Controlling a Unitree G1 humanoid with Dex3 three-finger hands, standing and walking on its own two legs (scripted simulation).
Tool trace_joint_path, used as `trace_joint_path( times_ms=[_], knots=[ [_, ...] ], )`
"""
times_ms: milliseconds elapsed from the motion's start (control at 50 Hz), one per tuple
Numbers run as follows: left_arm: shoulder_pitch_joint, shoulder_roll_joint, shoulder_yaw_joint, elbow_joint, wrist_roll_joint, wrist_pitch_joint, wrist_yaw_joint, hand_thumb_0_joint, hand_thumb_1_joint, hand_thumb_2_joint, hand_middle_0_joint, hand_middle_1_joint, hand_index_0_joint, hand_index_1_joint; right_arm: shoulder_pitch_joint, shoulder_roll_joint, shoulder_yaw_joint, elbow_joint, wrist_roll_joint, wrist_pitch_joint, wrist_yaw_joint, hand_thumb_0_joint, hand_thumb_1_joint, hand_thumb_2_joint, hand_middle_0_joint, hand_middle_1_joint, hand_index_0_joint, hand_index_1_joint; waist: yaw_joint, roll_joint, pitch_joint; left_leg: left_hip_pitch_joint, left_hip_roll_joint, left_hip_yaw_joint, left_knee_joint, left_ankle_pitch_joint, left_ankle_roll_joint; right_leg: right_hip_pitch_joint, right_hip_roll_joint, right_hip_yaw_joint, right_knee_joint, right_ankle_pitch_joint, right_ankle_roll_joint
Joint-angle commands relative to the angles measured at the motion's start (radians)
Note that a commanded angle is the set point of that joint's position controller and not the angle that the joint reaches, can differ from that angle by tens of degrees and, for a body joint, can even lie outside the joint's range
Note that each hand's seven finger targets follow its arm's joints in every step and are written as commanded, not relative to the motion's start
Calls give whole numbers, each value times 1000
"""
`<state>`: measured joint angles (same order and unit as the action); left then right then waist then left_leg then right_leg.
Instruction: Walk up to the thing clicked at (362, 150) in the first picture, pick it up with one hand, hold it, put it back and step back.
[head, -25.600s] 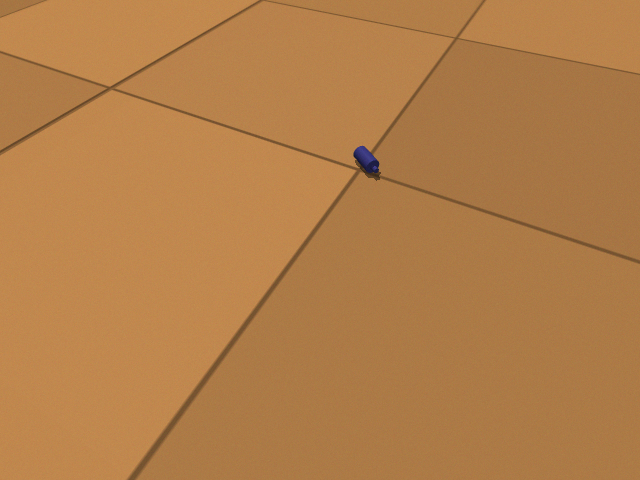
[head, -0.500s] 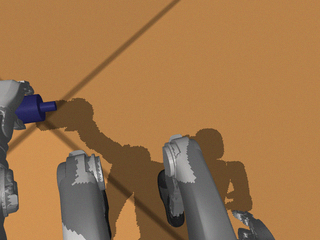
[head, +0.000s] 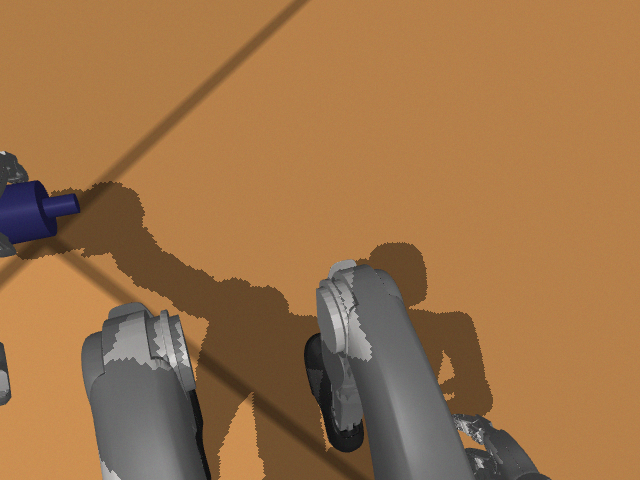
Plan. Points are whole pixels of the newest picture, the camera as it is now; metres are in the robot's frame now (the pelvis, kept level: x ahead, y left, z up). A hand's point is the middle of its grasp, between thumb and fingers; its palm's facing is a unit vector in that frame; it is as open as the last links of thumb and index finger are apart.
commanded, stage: lower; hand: left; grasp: from above
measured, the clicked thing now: (4, 215) +0.45 +0.32 -0.23
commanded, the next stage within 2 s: rest in 0.16 s
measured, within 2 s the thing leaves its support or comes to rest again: rests again in 1.70 s
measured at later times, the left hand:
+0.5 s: hand (11, 221) +0.45 +0.32 -0.25, palm faces -0.48 -0.09 -0.87, open 9.6 cm
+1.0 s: hand (21, 222) +0.45 +0.32 -0.27, palm faces -0.47 -0.11 -0.87, open 9.7 cm
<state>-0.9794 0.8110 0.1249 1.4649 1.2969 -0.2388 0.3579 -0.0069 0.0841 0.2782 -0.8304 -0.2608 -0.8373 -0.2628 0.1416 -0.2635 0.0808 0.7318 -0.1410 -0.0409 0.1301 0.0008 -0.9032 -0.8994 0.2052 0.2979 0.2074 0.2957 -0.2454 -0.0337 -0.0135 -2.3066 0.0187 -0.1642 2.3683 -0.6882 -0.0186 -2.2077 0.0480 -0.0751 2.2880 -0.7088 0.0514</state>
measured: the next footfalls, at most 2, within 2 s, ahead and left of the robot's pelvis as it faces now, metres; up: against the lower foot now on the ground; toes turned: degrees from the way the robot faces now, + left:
none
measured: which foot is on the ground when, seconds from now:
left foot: down 0.00-1.00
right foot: down 0.00-1.00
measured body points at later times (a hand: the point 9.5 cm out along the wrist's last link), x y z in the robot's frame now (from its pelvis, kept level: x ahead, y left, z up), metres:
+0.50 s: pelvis +0.00 +0.00 -0.04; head +0.27 +0.09 +0.31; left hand +0.47 +0.32 -0.20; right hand +0.06 -0.27 -0.13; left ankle +0.07 +0.13 -0.31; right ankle +0.09 -0.13 -0.31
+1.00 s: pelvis +0.00 +0.00 -0.04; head +0.27 +0.10 +0.30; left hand +0.47 +0.32 -0.22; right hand +0.06 -0.27 -0.12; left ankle +0.07 +0.13 -0.31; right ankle +0.09 -0.13 -0.31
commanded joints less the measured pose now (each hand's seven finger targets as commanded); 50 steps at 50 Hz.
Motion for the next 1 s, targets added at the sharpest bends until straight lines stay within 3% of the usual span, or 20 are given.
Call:
trace_joint_path(
  times_ms=[0,20,80,120,160,260,300,320,500,600,660,700,760,820,880,980],
  knots=[
    [-331,296,28,-161,-13,-32,54,0,885,672,-1271,-428,-1249,-453,230,-260,-65,9,-13,-3,-2,0,-901,-900,200,300,200,300,-13,347,-705,556,2,98,-180,255,44,314,21,-90,-199,305,-73],
    [-323,327,49,-172,-10,-39,62,0,887,652,-1273,-420,-1253,-443,225,-261,-61,9,-12,-1,-2,0,-901,-900,200,300,200,300,5,374,-708,560,0,100,-188,260,39,318,22,-91,-190,304,-76],
    [-309,338,65,-203,-9,-55,84,0,907,670,-1288,-418,-1265,-443,212,-266,-64,5,-20,-3,-1,0,-900,-899,200,300,200,300,10,406,-736,585,4,97,-179,258,33,303,25,-100,-168,298,-80],
    [-320,329,66,-222,-1,-60,101,0,919,657,-1287,-419,-1271,-437,205,-273,-68,5,-26,-4,2,0,-899,-898,200,300,200,300,-3,433,-733,605,5,91,-178,254,30,274,27,-111,-152,292,-82],
    [-309,358,86,-225,7,-56,119,0,904,623,-1276,-402,-1261,-419,189,-276,-68,4,-26,-2,2,0,-900,-898,200,300,200,300,12,465,-752,623,7,90,-174,267,27,261,28,-112,-135,298,-85],
    [-327,350,81,-179,14,-34,151,0,879,650,-1250,-381,-1233,-400,180,-279,-62,7,-35,-10,5,0,-891,-893,200,300,200,300,-15,456,-685,561,6,92,-157,211,30,218,27,-120,-122,263,-87],
    [-343,339,59,-136,19,-24,156,0,839,627,-1209,-389,-1199,-401,184,-277,-52,12,-36,-17,7,0,-891,-893,200,300,200,300,-32,409,-659,512,8,93,-132,187,38,228,31,-115,-134,259,-81],
    [-340,349,64,-134,16,-22,161,0,828,616,-1202,-374,-1192,-387,182,-282,-52,13,-36,-19,5,0,-890,-893,200,300,200,300,-23,402,-667,506,9,94,-126,188,40,237,33,-113,-139,262,-78],
    [-301,359,51,-59,-11,-7,152,0,840,639,-1208,-402,-1199,-413,180,-291,-16,9,-43,-45,17,0,-891,-893,200,300,200,300,-38,389,-674,499,14,73,-96,247,37,294,42,-130,-104,313,-75],
    [-286,391,74,-72,-7,-26,152,0,849,620,-1213,-397,-1207,-405,178,-310,-1,-3,-51,-48,16,0,-892,-894,200,300,200,300,-41,411,-656,510,13,72,-88,275,29,308,42,-141,-101,329,-78],
    [-288,397,67,-74,-4,-34,158,0,843,640,-1205,-413,-1199,-421,165,-312,6,-2,-53,-52,21,0,-892,-894,200,300,200,300,-43,420,-643,519,17,68,-73,278,30,291,47,-144,-95,330,-81],
    [-269,431,96,-100,-3,-42,172,0,834,666,-1206,-415,-1194,-430,158,-318,9,-6,-55,-51,21,0,-891,-894,200,300,200,300,-31,449,-676,543,18,64,-83,287,27,313,48,-147,-90,337,-79],
    [-270,423,89,-83,2,-49,189,0,861,651,-1202,-442,-1204,-442,153,-315,19,-2,-63,-48,27,0,-891,-893,200,300,200,300,-44,436,-675,519,21,61,-76,287,31,324,53,-151,-86,349,-74],
    [-282,399,57,-26,8,-50,194,0,832,664,-1185,-436,-1179,-443,150,-322,25,0,-67,-55,29,0,-891,-894,201,300,200,300,-71,416,-593,479,21,57,-69,248,32,283,53,-156,-93,319,-75],
    [-272,427,68,-6,7,-51,209,0,840,664,-1186,-440,-1181,-446,147,-324,35,-5,-73,-61,28,0,-889,-894,201,300,200,300,-58,399,-591,458,23,55,-71,223,37,311,56,-156,-105,309,-69],
    [-284,412,38,40,10,-49,224,0,821,596,-1140,-452,-1156,-437,127,-333,43,-7,-77,-70,28,0,-890,-895,201,300,200,300,-75,406,-572,466,23,43,-81,206,31,278,59,-173,-93,288,-73]
  ],
)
